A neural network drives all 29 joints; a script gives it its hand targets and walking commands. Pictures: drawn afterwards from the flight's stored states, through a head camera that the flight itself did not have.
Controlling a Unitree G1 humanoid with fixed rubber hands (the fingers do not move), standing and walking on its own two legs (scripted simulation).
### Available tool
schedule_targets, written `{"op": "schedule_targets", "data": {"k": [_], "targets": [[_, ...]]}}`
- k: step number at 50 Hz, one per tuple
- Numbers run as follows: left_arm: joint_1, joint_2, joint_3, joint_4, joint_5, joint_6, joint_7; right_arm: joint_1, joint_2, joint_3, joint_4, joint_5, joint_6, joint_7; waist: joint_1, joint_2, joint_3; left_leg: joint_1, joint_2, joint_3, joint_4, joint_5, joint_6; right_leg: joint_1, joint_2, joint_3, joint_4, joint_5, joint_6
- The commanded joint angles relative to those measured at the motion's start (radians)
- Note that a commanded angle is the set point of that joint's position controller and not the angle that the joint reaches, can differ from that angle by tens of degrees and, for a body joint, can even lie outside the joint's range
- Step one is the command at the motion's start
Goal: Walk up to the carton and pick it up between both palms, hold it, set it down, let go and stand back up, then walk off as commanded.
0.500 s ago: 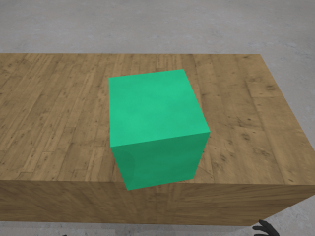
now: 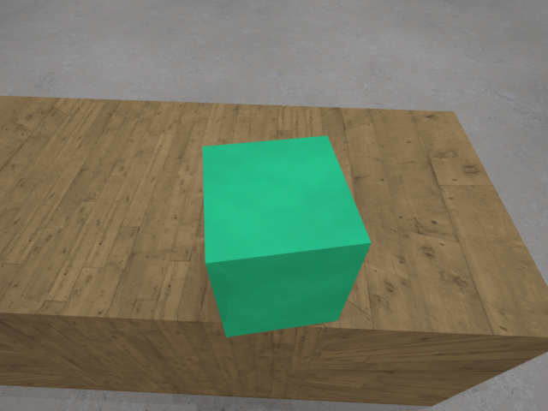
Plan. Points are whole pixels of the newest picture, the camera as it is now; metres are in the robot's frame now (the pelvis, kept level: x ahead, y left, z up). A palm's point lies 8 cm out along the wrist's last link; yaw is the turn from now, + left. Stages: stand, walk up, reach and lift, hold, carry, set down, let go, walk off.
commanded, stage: walk up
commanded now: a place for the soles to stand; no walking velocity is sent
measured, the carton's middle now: (275, 239) +0.39 +0.02 +0.01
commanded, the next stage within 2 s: reach and lift in 0.94 s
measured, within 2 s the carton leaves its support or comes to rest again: neither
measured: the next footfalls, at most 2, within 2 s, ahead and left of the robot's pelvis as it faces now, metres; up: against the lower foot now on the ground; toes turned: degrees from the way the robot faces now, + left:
none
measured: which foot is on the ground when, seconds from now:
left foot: down 0.00-1.00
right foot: down 0.00-1.00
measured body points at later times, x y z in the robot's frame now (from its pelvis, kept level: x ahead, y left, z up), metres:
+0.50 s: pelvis +0.01 +0.01 +0.00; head +0.03 +0.02 +0.45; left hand +0.08 +0.31 -0.14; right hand +0.12 -0.27 -0.13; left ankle +0.04 +0.13 -0.74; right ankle -0.02 -0.12 -0.74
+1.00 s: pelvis +0.02 +0.02 +0.00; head +0.04 +0.03 +0.45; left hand +0.08 +0.32 -0.14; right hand +0.14 -0.26 -0.13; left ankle +0.04 +0.13 -0.74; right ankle -0.02 -0.12 -0.74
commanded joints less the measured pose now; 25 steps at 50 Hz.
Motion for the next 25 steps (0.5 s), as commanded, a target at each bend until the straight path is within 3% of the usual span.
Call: {"op": "schedule_targets", "data": {"k": [1,6,9,12,16,17,22,25], "targets": [[-0.055,0.238,0.039,-0.059,0.005,-0.025,0.008,-0.046,-0.239,-0.044,-0.066,-0.005,-0.022,-0.008,0.009,0.039,-0.138,-0.002,0.091,-0.078,-0.094,0.157,0.072,0.007,-0.126,0.117,-0.13,0.019,-0.043],[-0.04,0.228,0.036,-0.051,0.003,-0.027,0.008,-0.026,-0.241,-0.043,-0.066,-0.004,-0.027,-0.008,0.007,0.042,-0.15,0.009,0.098,-0.092,-0.099,0.223,0.075,0.03,-0.118,0.096,-0.122,0.075,-0.033],[-0.034,0.228,0.038,-0.051,0.0,-0.027,0.01,-0.02,-0.241,-0.043,-0.067,-0.002,-0.026,-0.01,0.009,0.011,-0.159,0.012,0.094,-0.095,-0.088,0.267,0.077,0.041,-0.124,0.092,-0.122,0.116,-0.037],[-0.035,0.22,0.036,-0.056,-0.001,-0.024,0.008,-0.017,-0.241,-0.044,-0.073,-0.002,-0.027,-0.01,0.009,0.043,-0.173,0.016,0.095,-0.101,-0.094,0.281,0.079,0.054,-0.12,0.077,-0.109,0.109,-0.034],[-0.018,0.235,0.041,-0.057,0.0,-0.022,0.011,-0.016,-0.246,-0.045,-0.075,-0.002,-0.024,-0.012,0.012,0.012,-0.161,0.001,0.091,-0.105,-0.082,0.298,0.076,0.058,-0.12,0.079,-0.106,0.13,-0.035],[-0.023,0.227,0.039,-0.062,0.002,-0.022,0.011,-0.015,-0.242,-0.043,-0.077,-0.001,-0.024,-0.011,0.01,0.036,-0.168,-0.003,0.087,-0.095,-0.078,0.306,0.076,0.061,-0.126,0.073,-0.105,0.14,-0.036],[-0.015,0.235,0.041,-0.066,0.001,-0.02,0.012,-0.013,-0.233,-0.047,-0.08,0.002,-0.02,-0.011,0.011,-0.012,-0.169,0.015,0.082,-0.101,-0.069,0.326,0.077,0.058,-0.128,0.062,-0.1,0.148,-0.034],[-0.003,0.223,0.038,-0.074,0.001,-0.019,0.013,-0.026,-0.24,-0.047,-0.088,-0.001,-0.02,-0.011,0.013,0.032,-0.168,0.018,0.084,-0.111,-0.071,0.323,0.081,0.055,-0.122,0.065,-0.095,0.152,-0.03]]}}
